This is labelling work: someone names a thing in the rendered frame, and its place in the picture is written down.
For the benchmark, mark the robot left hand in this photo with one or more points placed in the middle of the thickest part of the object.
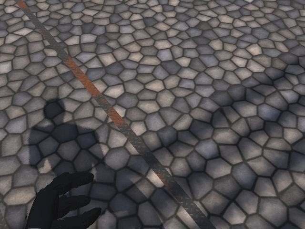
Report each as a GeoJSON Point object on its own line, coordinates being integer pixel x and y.
{"type": "Point", "coordinates": [48, 207]}

